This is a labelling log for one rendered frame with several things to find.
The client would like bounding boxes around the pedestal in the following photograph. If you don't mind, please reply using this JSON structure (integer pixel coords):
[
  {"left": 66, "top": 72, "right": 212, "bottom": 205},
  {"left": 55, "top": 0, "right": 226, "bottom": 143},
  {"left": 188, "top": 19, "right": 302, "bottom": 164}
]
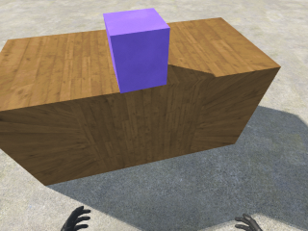
[{"left": 0, "top": 17, "right": 281, "bottom": 186}]

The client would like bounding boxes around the robot left hand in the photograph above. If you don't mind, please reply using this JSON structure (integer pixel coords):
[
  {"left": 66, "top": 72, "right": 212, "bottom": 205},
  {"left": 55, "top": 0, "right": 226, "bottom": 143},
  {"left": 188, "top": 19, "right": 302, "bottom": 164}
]
[{"left": 61, "top": 205, "right": 91, "bottom": 231}]

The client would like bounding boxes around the carton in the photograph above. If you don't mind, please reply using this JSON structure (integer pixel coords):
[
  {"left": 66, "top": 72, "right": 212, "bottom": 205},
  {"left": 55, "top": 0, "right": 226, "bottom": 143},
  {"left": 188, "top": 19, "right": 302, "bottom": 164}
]
[{"left": 103, "top": 8, "right": 170, "bottom": 93}]

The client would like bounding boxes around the robot right hand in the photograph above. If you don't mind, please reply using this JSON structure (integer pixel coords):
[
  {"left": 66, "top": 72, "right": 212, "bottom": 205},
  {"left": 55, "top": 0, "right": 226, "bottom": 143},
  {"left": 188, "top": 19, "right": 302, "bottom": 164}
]
[{"left": 234, "top": 214, "right": 263, "bottom": 231}]

